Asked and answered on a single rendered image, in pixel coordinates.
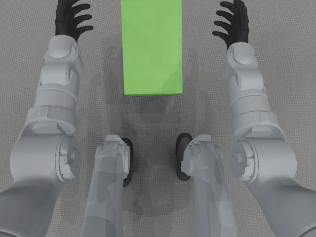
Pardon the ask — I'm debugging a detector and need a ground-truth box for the robot right thigh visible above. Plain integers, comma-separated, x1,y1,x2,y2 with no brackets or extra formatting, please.
185,141,238,237

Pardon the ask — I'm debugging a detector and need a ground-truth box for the left robot upper arm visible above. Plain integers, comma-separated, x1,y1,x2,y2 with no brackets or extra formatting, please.
0,133,81,237

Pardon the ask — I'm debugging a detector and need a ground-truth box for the robot right forearm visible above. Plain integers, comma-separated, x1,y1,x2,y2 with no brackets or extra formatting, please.
221,42,297,169

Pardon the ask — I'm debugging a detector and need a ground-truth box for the left robot hand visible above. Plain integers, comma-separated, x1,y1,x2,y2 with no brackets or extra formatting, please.
55,0,93,43

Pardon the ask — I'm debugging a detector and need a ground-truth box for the right robot foot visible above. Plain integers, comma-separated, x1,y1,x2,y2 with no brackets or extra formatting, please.
176,133,192,181

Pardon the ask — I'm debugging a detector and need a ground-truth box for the carton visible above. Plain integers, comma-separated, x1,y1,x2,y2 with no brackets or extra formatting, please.
121,0,183,96

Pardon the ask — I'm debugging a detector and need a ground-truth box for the right robot hand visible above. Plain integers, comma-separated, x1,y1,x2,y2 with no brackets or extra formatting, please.
212,0,249,49

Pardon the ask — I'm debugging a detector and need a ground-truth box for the robot left forearm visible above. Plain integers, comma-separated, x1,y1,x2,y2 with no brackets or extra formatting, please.
10,35,84,176

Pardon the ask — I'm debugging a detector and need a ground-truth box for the right robot upper arm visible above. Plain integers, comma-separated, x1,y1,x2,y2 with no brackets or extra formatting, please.
229,137,316,237

